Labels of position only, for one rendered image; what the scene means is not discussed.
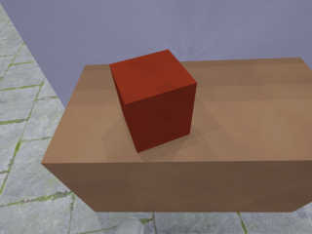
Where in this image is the left robot thigh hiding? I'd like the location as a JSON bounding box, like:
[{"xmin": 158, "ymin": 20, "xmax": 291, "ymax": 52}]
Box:
[{"xmin": 112, "ymin": 218, "xmax": 144, "ymax": 234}]

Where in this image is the pedestal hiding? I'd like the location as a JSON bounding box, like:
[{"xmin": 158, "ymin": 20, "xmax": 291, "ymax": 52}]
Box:
[{"xmin": 41, "ymin": 58, "xmax": 312, "ymax": 213}]

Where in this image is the carton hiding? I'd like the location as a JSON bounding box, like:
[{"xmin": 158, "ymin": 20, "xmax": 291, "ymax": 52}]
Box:
[{"xmin": 109, "ymin": 49, "xmax": 197, "ymax": 153}]

